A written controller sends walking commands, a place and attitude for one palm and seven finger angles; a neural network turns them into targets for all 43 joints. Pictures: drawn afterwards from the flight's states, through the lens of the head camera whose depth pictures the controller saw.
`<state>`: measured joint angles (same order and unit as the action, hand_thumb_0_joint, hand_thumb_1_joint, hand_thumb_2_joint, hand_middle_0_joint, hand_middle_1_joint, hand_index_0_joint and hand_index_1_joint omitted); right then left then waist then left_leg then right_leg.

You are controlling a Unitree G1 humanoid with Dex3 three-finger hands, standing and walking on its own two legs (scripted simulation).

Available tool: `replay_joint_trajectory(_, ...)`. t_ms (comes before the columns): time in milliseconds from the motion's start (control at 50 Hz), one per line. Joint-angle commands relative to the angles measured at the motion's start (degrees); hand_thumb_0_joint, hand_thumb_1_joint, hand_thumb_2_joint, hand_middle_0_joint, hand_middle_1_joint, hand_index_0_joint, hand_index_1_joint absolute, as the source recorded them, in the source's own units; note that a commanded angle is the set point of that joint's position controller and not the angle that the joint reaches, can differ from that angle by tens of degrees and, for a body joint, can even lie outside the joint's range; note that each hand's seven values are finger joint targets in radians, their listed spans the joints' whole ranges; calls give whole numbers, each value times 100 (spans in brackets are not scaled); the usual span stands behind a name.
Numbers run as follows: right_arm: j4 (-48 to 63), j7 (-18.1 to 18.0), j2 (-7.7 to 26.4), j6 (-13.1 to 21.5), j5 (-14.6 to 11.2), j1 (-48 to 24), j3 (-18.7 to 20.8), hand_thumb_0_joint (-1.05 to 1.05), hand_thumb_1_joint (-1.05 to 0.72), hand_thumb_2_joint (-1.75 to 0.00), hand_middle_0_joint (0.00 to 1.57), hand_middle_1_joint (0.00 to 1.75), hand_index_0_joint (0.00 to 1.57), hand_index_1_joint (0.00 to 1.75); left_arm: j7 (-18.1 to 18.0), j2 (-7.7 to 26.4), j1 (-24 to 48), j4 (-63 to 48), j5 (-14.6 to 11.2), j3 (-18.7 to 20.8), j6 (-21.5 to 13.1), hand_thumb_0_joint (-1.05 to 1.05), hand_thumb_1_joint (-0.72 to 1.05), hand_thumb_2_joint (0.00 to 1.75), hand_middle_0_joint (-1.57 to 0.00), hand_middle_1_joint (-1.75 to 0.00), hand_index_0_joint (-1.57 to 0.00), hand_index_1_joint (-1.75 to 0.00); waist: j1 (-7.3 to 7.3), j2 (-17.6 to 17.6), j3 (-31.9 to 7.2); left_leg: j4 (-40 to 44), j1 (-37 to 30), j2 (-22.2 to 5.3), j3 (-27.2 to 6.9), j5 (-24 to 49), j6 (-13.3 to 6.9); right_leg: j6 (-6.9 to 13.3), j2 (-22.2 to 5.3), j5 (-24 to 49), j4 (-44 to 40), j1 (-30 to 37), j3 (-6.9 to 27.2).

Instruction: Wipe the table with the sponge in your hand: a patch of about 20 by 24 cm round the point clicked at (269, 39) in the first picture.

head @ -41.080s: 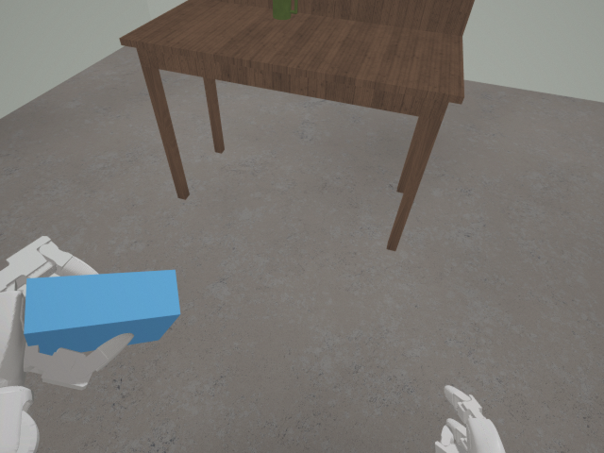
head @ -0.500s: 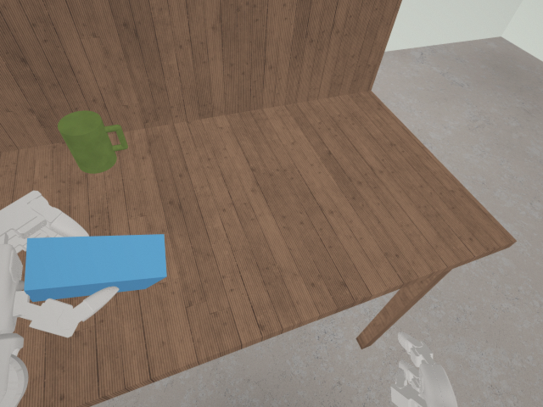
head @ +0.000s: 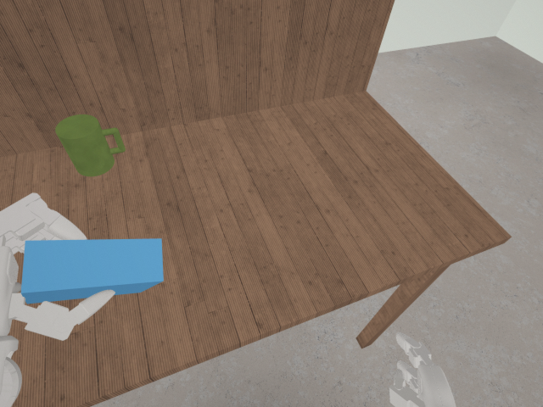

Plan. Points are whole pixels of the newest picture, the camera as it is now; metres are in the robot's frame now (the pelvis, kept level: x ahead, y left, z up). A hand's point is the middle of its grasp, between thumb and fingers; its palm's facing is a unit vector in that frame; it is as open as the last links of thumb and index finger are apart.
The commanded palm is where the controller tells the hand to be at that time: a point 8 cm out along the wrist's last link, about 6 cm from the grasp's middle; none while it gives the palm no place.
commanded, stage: look again from close up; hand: left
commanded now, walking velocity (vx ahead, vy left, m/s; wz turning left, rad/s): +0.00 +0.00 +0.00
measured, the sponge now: (113, 270) +0.24 +0.21 +0.13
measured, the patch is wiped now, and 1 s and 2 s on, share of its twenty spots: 0.00 0.00 0.00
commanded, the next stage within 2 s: shuffle to correct the standing spot in 0.02 s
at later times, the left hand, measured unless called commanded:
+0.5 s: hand (86, 282) +0.20 +0.21 +0.16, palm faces +0.30 -0.84 -0.45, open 9.2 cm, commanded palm +0.15 +0.25 +0.17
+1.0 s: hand (40, 369) +0.13 +0.21 +0.17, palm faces +0.36 -0.84 -0.41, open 9.2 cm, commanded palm +0.07 +0.26 +0.17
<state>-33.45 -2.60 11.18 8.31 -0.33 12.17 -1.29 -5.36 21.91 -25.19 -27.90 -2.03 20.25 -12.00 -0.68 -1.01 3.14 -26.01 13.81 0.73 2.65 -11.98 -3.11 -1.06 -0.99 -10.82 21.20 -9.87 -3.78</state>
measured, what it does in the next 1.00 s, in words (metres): steps on the spot: left foot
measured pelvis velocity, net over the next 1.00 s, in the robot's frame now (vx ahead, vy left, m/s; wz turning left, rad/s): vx -0.09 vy -0.03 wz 0.02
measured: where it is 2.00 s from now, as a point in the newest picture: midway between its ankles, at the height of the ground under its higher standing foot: outside the picture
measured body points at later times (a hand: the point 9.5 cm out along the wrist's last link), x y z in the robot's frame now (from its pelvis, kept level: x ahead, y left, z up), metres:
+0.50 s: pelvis -0.02 -0.03 -0.01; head +0.04 -0.01 +0.44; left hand +0.18 +0.25 +0.19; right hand +0.18 -0.24 -0.08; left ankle +0.02 +0.08 -0.74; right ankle +0.00 -0.13 -0.74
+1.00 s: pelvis -0.09 -0.03 -0.01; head -0.05 -0.01 +0.44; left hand +0.10 +0.26 +0.19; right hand +0.08 -0.24 -0.09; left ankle -0.09 +0.09 -0.74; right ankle -0.05 -0.14 -0.74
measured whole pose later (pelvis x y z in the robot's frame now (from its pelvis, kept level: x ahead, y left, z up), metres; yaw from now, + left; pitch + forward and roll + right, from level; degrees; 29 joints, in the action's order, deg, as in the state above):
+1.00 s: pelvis -0.09 -0.03 -0.01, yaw +1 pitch +0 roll -2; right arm -33.5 -2.0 9.9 8.3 -0.6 11.7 -1.0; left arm -6.7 22.6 -27.7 -33.6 -3.3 22.0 -12.5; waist -0.1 -0.3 5.6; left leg -33.9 15.9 -1.0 -1.9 -17.6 -0.2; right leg 0.6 0.3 -11.6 27.4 -15.4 -5.1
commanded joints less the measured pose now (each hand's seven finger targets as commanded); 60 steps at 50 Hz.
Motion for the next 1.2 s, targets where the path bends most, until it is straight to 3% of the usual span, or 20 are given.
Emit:
replay_joint_trajectory(0,897,-36,770,281,-60,-551,311,0,-90,-90,20,30,20,30,-146,860,347,-1088,-39,662,-279,0,10,130,-120,-160,-120,-160,-7,456,-905,723,-113,-579,-688,455,262,194,-189,686,-77,429,396)
replay_joint_trajectory(120,920,-47,733,203,-29,-555,240,0,-90,-90,20,30,20,30,-96,657,498,-1119,-89,400,-253,0,10,130,-120,-160,-120,-160,-2,405,-773,828,-47,-558,-744,481,253,171,-162,664,-171,427,315)
replay_joint_trajectory(200,1007,-77,753,227,-46,-632,272,0,-90,-90,20,30,20,30,-170,1079,596,-1644,-71,794,-318,0,10,130,-120,-160,-120,-160,-39,668,-942,587,-210,-685,-717,1420,307,184,-156,1147,113,436,374)
replay_joint_trajectory(220,1003,-62,711,188,-14,-567,233,0,-90,-90,20,30,20,30,-113,784,479,-1513,-130,534,-340,0,10,130,-120,-160,-120,-160,-57,696,-937,619,-229,-712,-732,1654,299,175,-125,1139,119,440,272)
replay_joint_trajectory(380,1121,-6,700,224,3,-464,345,0,-90,-90,20,30,20,30,-53,942,-36,-1760,-213,839,-514,0,10,130,-120,-160,-120,-160,-101,959,-1196,175,-220,-1197,-842,2503,244,295,-222,800,504,244,270)
replay_joint_trajectory(460,1119,-17,719,244,-4,-503,365,0,-90,-90,20,30,20,30,-28,1000,-136,-1715,-267,991,-583,0,10,130,-120,-160,-120,-160,-94,675,-1150,-137,301,-1144,-828,1594,154,367,-355,1268,425,283,479)
replay_joint_trajectory(500,1079,-40,705,240,-51,-530,370,0,-90,-90,20,30,20,30,-83,1068,-173,-1699,-252,1075,-586,0,10,130,-120,-160,-120,-160,-44,219,-1146,-593,208,-751,-623,987,256,568,-627,1765,182,-107,917)
replay_joint_trajectory(520,1058,-35,682,212,-9,-411,352,0,-90,-90,20,30,20,30,-49,799,-143,-1694,-313,771,-622,0,10,130,-120,-160,-120,-160,-3,-71,-1224,-872,129,-537,-511,486,295,667,-865,1630,17,-350,1021)
replay_joint_trajectory(560,936,-81,645,265,-8,-363,421,0,-90,-90,20,30,20,30,-157,1114,-20,-1838,-297,1016,-695,0,10,130,-120,-160,-120,-160,51,-534,-1229,-1860,-75,-117,-390,-646,394,1004,-1641,1205,-426,-1068,1582)
replay_joint_trajectory(600,802,-109,627,206,-24,-542,403,0,-90,-90,20,30,20,30,-289,1174,-231,-1707,-251,1137,-602,0,10,130,-120,-160,-120,-160,-1,-649,-1153,-2465,118,-53,-631,-1108,384,1300,-1971,576,-674,-1295,1938)
replay_joint_trajectory(620,817,-94,520,152,31,-569,335,0,-90,-90,20,30,20,30,-277,865,-318,-1648,-271,839,-558,0,10,130,-120,-160,-120,-160,-10,-700,-1099,-2212,442,-113,-655,-1190,344,1259,-1938,582,-571,-905,1686)
replay_joint_trajectory(640,852,-123,532,199,23,-638,346,0,-90,-90,20,30,20,30,-315,1078,-215,-1851,-218,1060,-579,0,10,130,-120,-160,-120,-160,-22,-703,-1017,-1779,537,-126,-645,-1206,350,1217,-1856,1000,-375,-742,1572)
replay_joint_trajectory(700,684,-217,561,211,26,-704,304,0,-90,-90,20,30,20,30,-440,1149,-590,-1637,-197,1179,-565,0,10,130,-120,-160,-120,-160,42,-10,-1217,343,94,-307,-525,223,279,720,-1179,1786,638,-152,1006)
replay_joint_trajectory(740,876,-235,674,193,35,-586,395,0,-90,-90,20,30,20,30,-398,1112,-452,-1864,-210,1085,-624,0,10,130,-120,-160,-120,-160,-38,868,-1452,646,-174,-1248,-1250,2394,-15,210,-354,1197,1365,9,365)
replay_joint_trajectory(800,894,-153,599,248,55,-645,401,0,-90,-90,20,30,20,30,-333,1303,-373,-2099,-193,1262,-561,0,10,130,-120,-160,-120,-160,-36,1652,-1572,126,-852,-1416,-1300,4272,43,252,-208,-502,1648,-618,227)
replay_joint_trajectory(840,901,-81,693,298,54,-420,444,0,-90,-90,20,30,20,30,-255,1023,-212,-2153,-174,951,-553,0,10,130,-120,-160,-120,-160,-31,1341,-1158,78,-383,-1402,-1253,3554,35,310,-149,-736,1316,-381,167)
replay_joint_trajectory(920,834,28,812,298,-50,-333,359,0,-90,-90,20,30,20,30,-258,817,24,-1799,-186,680,-436,0,10,130,-120,-160,-120,-160,90,321,-1087,-610,157,-756,-889,1813,267,476,-541,1846,203,677,386)
replay_joint_trajectory(980,856,8,830,255,-87,-284,466,0,-90,-90,20,30,20,30,-309,747,-122,-1423,-225,658,-301,0,10,130,-120,-160,-120,-160,135,-167,-964,-574,-17,-275,-695,-265,332,706,-982,265,-27,-135,1080)
replay_joint_trajectory(1060,878,-58,734,93,-74,-439,313,0,-90,-90,20,30,20,30,-360,943,90,-1325,-158,800,-223,0,10,130,-120,-160,-120,-160,116,320,-257,424,529,-493,-966,-1743,100,336,-497,-2016,-330,-604,825)
replay_joint_trajectory(1180,929,-48,797,163,-117,-413,386,0,-90,-90,20,30,20,30,-343,821,822,-1365,-7,563,-172,0,10,130,-120,-160,-120,-160,97,718,-155,830,1110,-660,-1107,-2077,-85,146,-59,-1297,212,235,499)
